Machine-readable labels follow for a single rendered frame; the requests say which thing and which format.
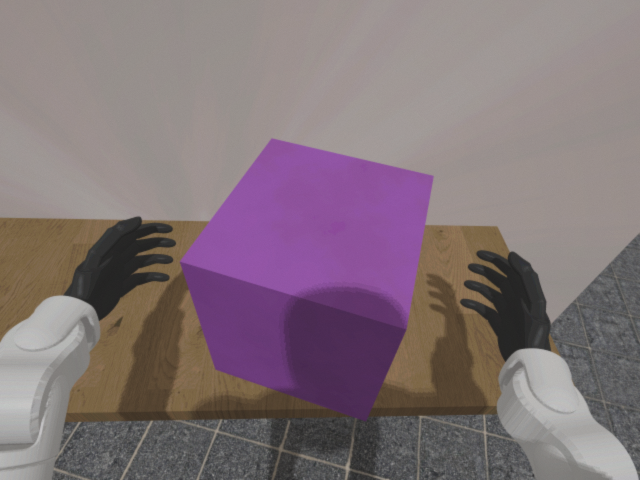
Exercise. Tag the robot left forearm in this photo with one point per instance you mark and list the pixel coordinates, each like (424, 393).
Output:
(41, 358)

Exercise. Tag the robot right hand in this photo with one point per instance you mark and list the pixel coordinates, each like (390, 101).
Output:
(521, 321)

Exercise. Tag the robot left hand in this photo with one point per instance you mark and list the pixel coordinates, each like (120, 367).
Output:
(105, 275)

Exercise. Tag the carton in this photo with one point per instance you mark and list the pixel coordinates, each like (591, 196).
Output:
(303, 279)

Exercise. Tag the table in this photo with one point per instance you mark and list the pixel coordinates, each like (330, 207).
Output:
(152, 361)

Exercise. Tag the robot right forearm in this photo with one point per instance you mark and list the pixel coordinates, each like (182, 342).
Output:
(548, 417)

